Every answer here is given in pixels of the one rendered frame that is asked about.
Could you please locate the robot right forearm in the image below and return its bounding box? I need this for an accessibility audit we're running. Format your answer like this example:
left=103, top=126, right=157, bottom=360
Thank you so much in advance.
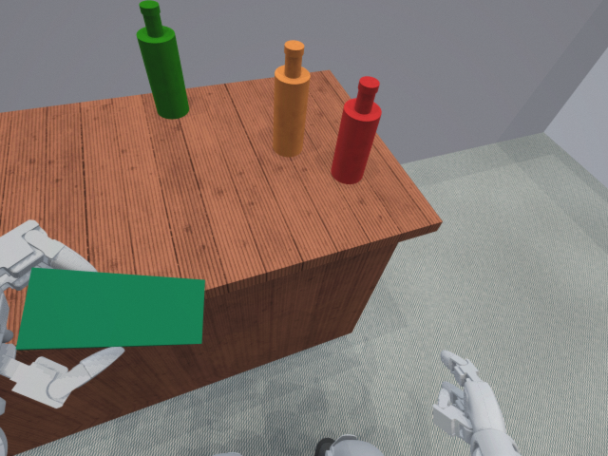
left=470, top=429, right=522, bottom=456

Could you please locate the sponge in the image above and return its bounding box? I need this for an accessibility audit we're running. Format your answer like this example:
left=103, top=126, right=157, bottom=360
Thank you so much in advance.
left=16, top=268, right=205, bottom=351

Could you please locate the robot right shin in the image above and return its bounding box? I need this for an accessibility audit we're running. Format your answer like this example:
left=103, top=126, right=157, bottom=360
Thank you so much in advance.
left=332, top=434, right=357, bottom=447

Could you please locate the robot left hand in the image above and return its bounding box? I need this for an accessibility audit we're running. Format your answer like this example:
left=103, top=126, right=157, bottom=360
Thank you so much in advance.
left=0, top=219, right=125, bottom=409

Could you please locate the robot right hand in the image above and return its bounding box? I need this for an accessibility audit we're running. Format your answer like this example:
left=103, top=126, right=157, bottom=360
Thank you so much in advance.
left=432, top=350, right=506, bottom=445

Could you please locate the table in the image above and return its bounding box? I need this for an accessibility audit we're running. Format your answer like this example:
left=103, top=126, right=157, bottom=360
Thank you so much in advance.
left=0, top=70, right=443, bottom=456

